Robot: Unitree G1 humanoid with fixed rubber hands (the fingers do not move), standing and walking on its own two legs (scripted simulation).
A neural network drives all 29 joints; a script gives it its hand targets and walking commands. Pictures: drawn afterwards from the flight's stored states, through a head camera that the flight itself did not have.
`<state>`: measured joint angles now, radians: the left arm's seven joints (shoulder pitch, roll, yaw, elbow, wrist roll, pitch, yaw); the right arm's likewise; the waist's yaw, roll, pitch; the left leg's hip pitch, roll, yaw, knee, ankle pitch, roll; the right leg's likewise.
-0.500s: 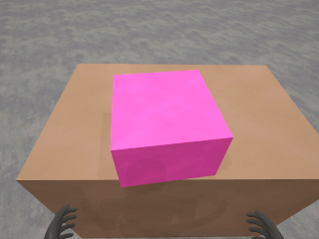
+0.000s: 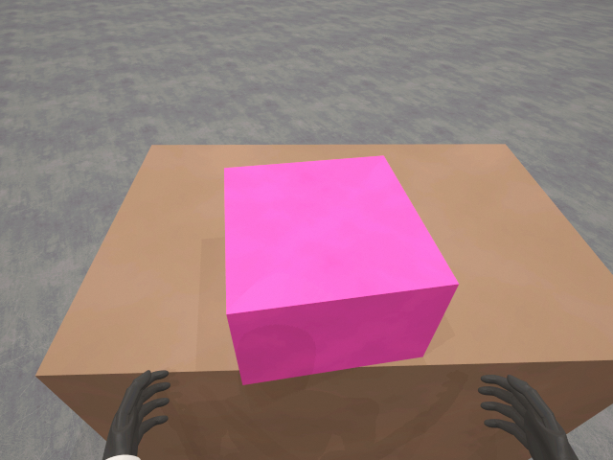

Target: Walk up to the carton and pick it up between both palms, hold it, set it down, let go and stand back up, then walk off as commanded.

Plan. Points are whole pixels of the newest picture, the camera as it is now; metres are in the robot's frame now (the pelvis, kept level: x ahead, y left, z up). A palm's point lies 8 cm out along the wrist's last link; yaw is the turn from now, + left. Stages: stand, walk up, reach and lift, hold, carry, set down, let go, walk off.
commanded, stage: reach and lift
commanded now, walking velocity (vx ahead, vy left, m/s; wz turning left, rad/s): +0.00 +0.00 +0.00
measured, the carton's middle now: (320, 259) +0.43 +0.00 +0.02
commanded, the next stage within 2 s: none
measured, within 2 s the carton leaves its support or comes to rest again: neither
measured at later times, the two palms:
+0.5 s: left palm (137, 403) +0.19 +0.22 +0.03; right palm (549, 399) +0.20 -0.26 +0.04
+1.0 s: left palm (144, 335) +0.25 +0.22 +0.08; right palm (537, 323) +0.28 -0.26 +0.08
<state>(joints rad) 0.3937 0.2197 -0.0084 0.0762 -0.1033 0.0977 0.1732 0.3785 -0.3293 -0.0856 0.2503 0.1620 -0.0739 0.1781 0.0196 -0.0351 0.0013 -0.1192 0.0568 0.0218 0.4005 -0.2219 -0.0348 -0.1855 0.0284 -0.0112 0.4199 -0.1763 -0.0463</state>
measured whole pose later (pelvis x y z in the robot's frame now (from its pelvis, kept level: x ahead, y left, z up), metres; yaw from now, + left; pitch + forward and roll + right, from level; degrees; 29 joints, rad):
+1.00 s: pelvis +0.00 +0.00 +0.00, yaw +0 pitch -3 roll +1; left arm 0.06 0.20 0.05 -0.20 -0.18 0.53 0.20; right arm 0.02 -0.49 -0.09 0.10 0.34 0.24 0.11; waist 0.04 -0.01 0.03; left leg -0.11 0.06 0.02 0.36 -0.20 -0.04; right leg -0.19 0.03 -0.01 0.40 -0.17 -0.05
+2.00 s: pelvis +0.01 +0.00 +0.00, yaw +0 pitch +3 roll +1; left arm -0.55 0.25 0.15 0.03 -0.19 0.76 0.16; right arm -0.71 -0.57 -0.04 0.59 0.40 0.37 0.13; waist 0.07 -0.01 0.01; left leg -0.22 0.06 0.02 0.36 -0.19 -0.04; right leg -0.29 0.03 -0.01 0.40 -0.16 -0.04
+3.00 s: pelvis +0.01 +0.00 +0.00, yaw +0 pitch +13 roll +1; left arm -0.43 0.13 0.13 0.48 -0.16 0.11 0.11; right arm -0.61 -0.41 -0.01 0.86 0.38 -0.10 0.11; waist 0.08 -0.01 -0.10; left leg -0.43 0.06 0.02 0.37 -0.17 -0.05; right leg -0.50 0.03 -0.01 0.39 -0.13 -0.04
